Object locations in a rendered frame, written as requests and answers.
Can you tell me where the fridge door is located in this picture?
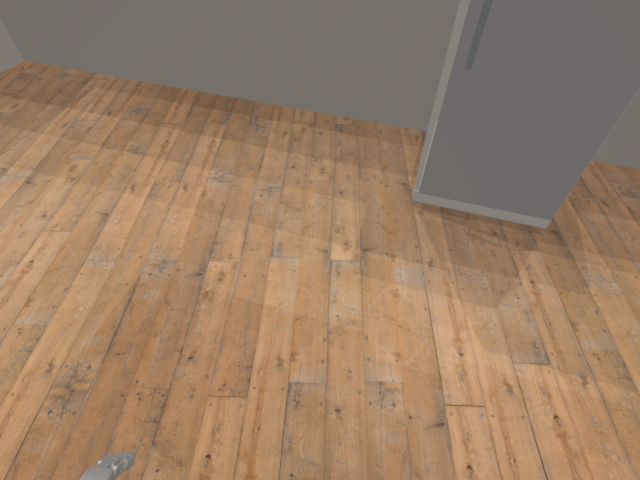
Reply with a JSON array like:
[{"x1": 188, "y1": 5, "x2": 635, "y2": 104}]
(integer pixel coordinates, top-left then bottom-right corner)
[{"x1": 419, "y1": 0, "x2": 640, "y2": 220}]

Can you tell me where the robot left hand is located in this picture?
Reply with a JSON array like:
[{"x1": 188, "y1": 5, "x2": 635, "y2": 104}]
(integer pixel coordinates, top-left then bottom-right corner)
[{"x1": 80, "y1": 452, "x2": 135, "y2": 480}]

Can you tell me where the handle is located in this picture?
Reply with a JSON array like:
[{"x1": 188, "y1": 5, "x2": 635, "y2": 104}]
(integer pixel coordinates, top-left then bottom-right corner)
[{"x1": 465, "y1": 0, "x2": 493, "y2": 69}]

